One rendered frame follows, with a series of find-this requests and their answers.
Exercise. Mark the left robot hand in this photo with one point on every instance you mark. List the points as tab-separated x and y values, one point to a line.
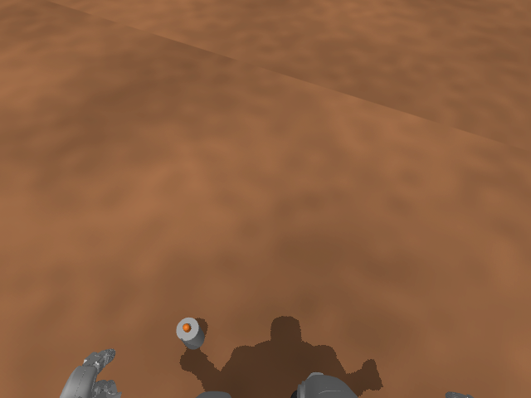
81	383

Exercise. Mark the bottle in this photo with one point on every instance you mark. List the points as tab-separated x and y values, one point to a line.
190	333

